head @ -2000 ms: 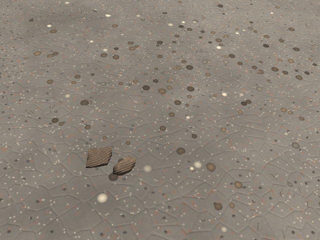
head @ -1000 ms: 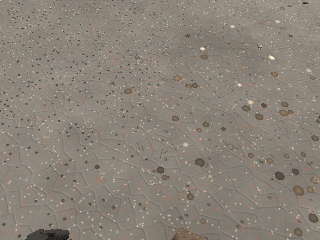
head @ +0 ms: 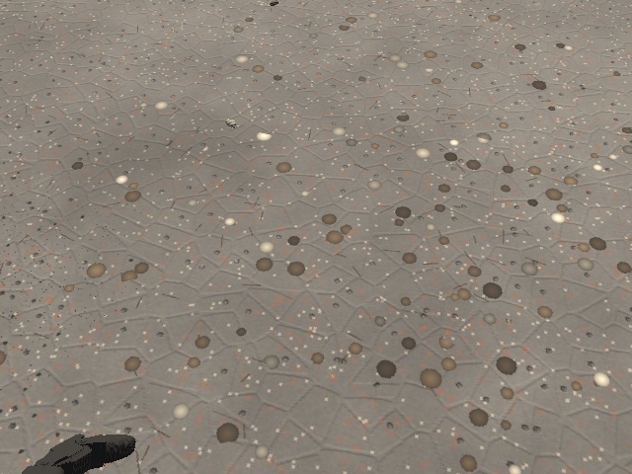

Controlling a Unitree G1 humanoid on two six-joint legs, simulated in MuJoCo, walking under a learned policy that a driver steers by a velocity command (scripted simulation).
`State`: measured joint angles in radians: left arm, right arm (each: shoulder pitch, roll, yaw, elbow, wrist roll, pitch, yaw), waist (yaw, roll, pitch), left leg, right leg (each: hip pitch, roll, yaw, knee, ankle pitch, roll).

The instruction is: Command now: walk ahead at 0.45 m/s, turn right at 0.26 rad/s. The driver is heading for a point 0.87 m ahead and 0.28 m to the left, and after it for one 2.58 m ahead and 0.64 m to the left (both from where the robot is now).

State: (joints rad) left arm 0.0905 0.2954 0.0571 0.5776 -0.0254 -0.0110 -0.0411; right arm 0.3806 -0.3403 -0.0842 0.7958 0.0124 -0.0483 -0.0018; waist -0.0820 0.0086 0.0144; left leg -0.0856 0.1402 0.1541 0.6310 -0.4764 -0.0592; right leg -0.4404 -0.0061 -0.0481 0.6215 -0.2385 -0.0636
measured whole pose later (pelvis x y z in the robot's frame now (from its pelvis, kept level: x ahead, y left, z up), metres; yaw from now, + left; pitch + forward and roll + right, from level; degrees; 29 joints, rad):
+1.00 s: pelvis +0.57 +0.01 +0.00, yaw +28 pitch +2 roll -1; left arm 0.10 0.28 0.04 0.65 0.01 -0.12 -0.01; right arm 0.36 -0.31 -0.07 0.71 0.03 -0.03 -0.01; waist -0.06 0.02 0.01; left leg -0.23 -0.09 -0.21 0.89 -0.53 0.04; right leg -0.45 0.03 0.03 0.57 -0.16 0.00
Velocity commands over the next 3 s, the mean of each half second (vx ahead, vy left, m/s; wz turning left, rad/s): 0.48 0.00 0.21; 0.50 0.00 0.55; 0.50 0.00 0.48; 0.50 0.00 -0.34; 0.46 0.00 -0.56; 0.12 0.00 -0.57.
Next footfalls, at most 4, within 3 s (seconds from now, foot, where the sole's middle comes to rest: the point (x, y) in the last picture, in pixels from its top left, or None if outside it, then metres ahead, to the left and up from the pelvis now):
0.50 left None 0.43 0.10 -0.76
0.94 right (323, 351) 0.74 -0.03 -0.76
1.46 left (154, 337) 0.81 0.36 -0.76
2.02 right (172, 215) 1.20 0.34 -0.76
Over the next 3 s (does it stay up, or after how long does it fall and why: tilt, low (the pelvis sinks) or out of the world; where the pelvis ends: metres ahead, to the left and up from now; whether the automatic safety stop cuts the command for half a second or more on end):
stays up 1.34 0.47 0.01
